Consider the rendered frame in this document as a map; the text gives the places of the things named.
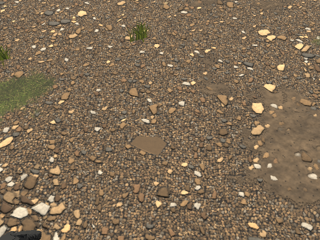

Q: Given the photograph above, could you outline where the robot left hand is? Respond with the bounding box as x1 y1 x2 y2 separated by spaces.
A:
0 230 42 240

